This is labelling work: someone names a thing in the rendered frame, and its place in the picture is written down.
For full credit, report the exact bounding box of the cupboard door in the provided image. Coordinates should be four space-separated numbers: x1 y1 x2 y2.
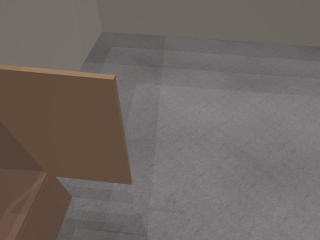
0 64 132 185

